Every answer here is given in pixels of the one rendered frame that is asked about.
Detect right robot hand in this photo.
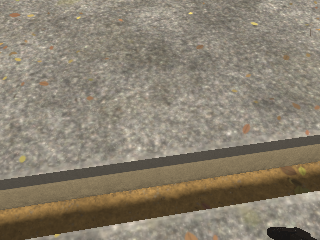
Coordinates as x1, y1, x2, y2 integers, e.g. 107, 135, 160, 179
267, 227, 317, 240

